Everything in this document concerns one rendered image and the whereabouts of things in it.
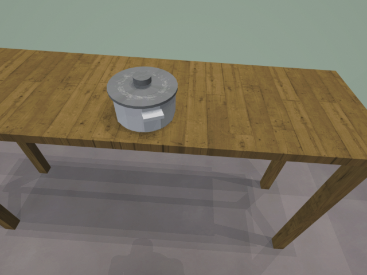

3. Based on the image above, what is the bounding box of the pot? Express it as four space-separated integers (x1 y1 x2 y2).
113 95 176 132

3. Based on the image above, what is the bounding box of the lid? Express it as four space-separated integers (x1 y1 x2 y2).
107 66 178 109

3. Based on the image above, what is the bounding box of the knob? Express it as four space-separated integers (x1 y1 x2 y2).
132 70 151 86

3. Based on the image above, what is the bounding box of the table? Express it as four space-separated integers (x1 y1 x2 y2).
0 48 367 249

